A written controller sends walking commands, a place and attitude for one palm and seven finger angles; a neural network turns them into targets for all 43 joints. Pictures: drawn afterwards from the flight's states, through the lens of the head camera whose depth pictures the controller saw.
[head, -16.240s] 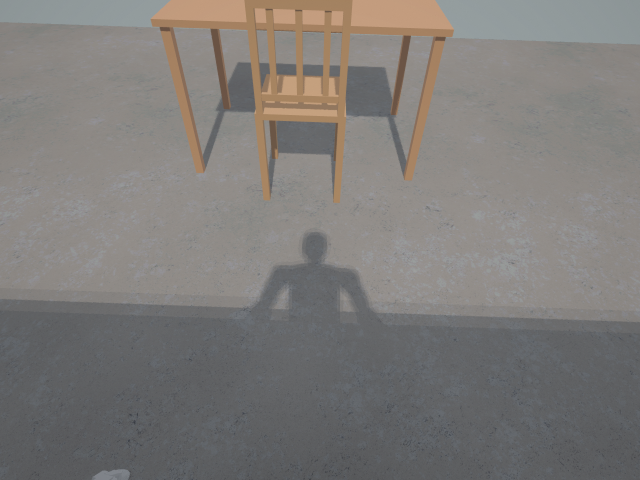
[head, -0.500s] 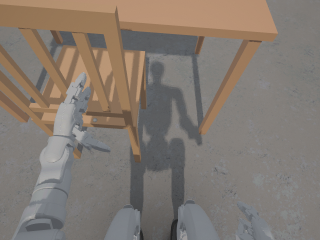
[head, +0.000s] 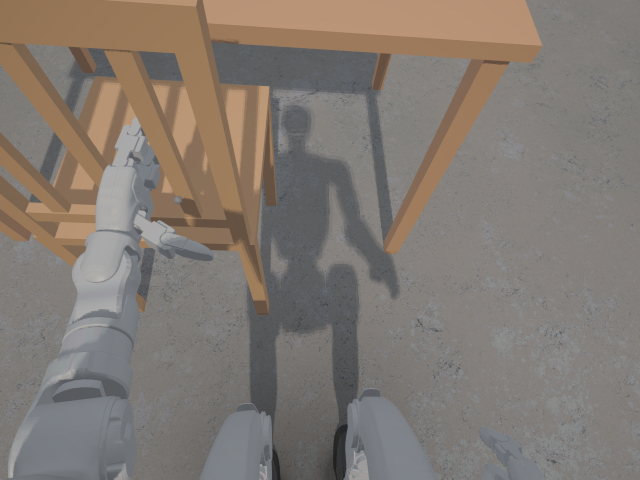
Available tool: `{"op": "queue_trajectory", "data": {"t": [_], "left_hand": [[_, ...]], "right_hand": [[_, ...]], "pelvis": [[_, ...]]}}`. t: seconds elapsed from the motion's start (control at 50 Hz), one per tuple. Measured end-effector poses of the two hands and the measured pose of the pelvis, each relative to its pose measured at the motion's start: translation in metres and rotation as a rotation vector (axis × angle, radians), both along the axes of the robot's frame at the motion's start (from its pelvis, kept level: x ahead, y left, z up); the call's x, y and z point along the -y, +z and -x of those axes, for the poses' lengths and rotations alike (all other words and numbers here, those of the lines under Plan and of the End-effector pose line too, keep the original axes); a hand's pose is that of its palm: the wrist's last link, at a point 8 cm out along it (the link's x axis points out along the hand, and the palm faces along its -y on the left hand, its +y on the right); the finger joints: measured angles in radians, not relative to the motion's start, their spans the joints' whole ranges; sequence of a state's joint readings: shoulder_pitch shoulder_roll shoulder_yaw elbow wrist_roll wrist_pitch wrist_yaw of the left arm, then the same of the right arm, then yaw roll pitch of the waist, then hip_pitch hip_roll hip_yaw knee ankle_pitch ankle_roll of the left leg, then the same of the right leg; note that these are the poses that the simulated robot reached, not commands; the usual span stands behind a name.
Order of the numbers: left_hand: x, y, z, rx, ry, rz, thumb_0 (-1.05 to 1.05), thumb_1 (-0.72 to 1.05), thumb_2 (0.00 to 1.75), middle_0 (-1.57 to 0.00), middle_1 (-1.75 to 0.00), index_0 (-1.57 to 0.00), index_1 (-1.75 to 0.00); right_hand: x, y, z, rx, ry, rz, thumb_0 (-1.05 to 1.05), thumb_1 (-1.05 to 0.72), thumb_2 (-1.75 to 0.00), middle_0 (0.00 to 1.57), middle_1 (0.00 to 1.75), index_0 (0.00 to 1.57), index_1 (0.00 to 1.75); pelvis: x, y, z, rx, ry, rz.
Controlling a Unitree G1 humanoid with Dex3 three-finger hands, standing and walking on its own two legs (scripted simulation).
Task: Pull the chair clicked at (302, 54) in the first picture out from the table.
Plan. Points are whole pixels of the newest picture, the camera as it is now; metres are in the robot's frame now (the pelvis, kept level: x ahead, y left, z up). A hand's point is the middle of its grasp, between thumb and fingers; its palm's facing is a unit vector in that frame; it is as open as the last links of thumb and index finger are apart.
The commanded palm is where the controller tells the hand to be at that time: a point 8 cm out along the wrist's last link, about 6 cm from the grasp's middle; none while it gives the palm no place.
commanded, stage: push the fingers through the gap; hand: left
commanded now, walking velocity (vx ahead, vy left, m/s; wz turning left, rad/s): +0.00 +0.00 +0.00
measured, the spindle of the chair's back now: (81, 147) +0.51 +0.28 +0.05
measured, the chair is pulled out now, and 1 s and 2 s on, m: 0.00 0.00 0.00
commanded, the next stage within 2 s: hook a spindle and tug to test in 0.74 s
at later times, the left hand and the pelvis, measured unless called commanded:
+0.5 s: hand (180, 173) +0.49 +0.16 +0.03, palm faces -0.07 -1.00 -0.04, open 17.0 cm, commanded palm +0.46 +0.21 +0.03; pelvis +0.00 +0.00 +0.00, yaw -1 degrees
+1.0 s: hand (180, 176) +0.48 +0.16 +0.04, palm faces -0.06 -1.00 -0.05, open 16.7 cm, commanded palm +0.46 +0.21 +0.03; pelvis +0.01 +0.00 +0.00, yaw -1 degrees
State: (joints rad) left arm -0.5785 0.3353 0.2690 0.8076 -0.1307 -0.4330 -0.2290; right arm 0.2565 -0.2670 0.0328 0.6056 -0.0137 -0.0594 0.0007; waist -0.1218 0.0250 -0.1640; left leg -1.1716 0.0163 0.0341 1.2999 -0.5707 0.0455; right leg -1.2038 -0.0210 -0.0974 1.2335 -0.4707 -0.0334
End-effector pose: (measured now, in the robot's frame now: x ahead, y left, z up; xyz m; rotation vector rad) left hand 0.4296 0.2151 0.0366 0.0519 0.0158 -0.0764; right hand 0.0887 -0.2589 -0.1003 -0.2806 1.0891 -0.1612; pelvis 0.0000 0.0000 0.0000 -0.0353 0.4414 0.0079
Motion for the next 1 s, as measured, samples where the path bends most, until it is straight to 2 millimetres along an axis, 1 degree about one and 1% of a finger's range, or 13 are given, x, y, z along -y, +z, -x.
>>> {"op": "queue_trajectory", "data": {"t": [0.14, 0.3, 0.4, 0.48, 0.64, 0.76, 0.88, 0.94, 1.0], "left_hand": [[0.001, 0.002, -0.014, -0.006, 0.008, -0.002, -0.02, -0.50, 0.30, -0.06, -0.08, -0.06, -0.08], [-0.006, -0.003, -0.026, -0.012, 0.025, 0.002, -0.02, -0.50, 0.30, -0.06, -0.08, -0.06, -0.08], [-0.005, 0.000, -0.035, 0.003, 0.010, 0.006, -0.02, -0.50, 0.30, -0.06, -0.08, -0.06, -0.08], [-0.003, -0.002, -0.041, -0.018, 0.005, 0.011, -0.02, -0.50, 0.30, -0.06, -0.08, -0.06, -0.08], [-0.002, -0.004, -0.037, -0.013, 0.013, 0.007, -0.02, -0.50, 0.30, -0.06, -0.08, -0.06, -0.08], [0.000, -0.001, -0.034, -0.010, 0.012, 0.002, -0.02, -0.50, 0.30, -0.06, -0.08, -0.06, -0.08], [0.000, -0.002, -0.035, -0.014, 0.021, 0.008, -0.02, -0.50, 0.30, -0.06, -0.08, -0.06, -0.08], [-0.001, 0.000, -0.035, 0.004, 0.022, 0.005, -0.02, -0.50, 0.30, -0.07, -0.11, -0.07, -0.11], [0.000, 0.002, -0.033, 0.009, 0.013, 0.002, -0.02, -0.50, 0.30, -0.09, -0.18, -0.10, -0.18]], "right_hand": [[0.000, -0.004, 0.011, -0.040, -0.022, -0.013, 0.01, -0.90, -0.90, 0.20, 0.30, 0.20, 0.30], [0.002, -0.005, 0.023, -0.088, -0.032, -0.004, 0.01, -0.90, -0.90, 0.20, 0.30, 0.20, 0.30], [0.003, -0.006, 0.030, -0.118, -0.039, 0.006, 0.01, -0.90, -0.90, 0.20, 0.30, 0.20, 0.30], [0.004, -0.005, 0.034, -0.132, -0.051, 0.009, 0.01, -0.90, -0.90, 0.20, 0.30, 0.20, 0.30], [0.000, -0.002, 0.036, -0.142, -0.066, -0.001, 0.01, -0.90, -0.90, 0.20, 0.30, 0.20, 0.30], [-0.004, -0.001, 0.033, -0.143, -0.059, -0.011, 0.01, -0.90, -0.90, 0.20, 0.30, 0.20, 0.30], [-0.005, -0.001, 0.028, -0.130, -0.053, -0.007, 0.01, -0.90, -0.90, 0.20, 0.30, 0.20, 0.30], [-0.005, 0.000, 0.026, -0.123, -0.054, -0.007, 0.01, -0.90, -0.90, 0.20, 0.30, 0.20, 0.30], [-0.005, 0.000, 0.024, -0.122, -0.053, -0.011, 0.01, -0.90, -0.90, 0.20, 0.30, 0.20, 0.30]], "pelvis": [[0.001, -0.001, -0.001, -0.010, -0.008, -0.003], [0.002, -0.003, -0.001, -0.023, -0.007, 0.002], [0.001, -0.004, -0.001, -0.031, -0.005, 0.007], [0.000, -0.004, -0.001, -0.036, -0.007, 0.008], [-0.003, -0.001, -0.004, -0.036, -0.015, 0.008], [-0.004, 0.002, -0.005, -0.028, -0.010, 0.010], [-0.004, 0.001, -0.004, -0.027, -0.008, 0.010], [-0.004, 0.001, -0.005, -0.026, -0.010, 0.010], [-0.005, 0.002, -0.005, -0.025, -0.010, 0.010]]}}
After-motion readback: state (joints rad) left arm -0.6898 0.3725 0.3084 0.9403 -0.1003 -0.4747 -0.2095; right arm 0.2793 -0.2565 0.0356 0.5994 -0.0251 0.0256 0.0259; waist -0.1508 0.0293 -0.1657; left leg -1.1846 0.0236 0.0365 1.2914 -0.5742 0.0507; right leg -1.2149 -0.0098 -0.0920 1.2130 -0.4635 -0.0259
